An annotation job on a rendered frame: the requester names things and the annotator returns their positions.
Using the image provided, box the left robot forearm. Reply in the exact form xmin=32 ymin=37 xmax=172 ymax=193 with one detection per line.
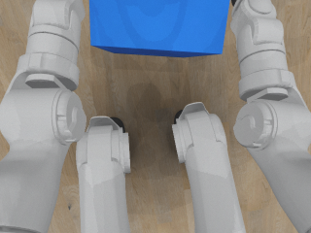
xmin=0 ymin=0 xmax=86 ymax=135

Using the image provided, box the robot left upper arm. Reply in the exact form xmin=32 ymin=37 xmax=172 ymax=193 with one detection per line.
xmin=0 ymin=87 xmax=86 ymax=233

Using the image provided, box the right robot foot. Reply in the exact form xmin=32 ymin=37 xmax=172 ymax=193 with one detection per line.
xmin=174 ymin=110 xmax=183 ymax=124

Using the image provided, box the carton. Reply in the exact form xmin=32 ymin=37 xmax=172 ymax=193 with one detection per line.
xmin=89 ymin=0 xmax=230 ymax=58

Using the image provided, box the robot right shin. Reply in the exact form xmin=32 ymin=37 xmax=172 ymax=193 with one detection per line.
xmin=179 ymin=102 xmax=227 ymax=149

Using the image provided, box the right robot forearm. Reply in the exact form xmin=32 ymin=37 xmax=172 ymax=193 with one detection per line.
xmin=230 ymin=0 xmax=309 ymax=110

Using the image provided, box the robot right upper arm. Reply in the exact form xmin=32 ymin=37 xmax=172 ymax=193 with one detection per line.
xmin=233 ymin=99 xmax=311 ymax=233

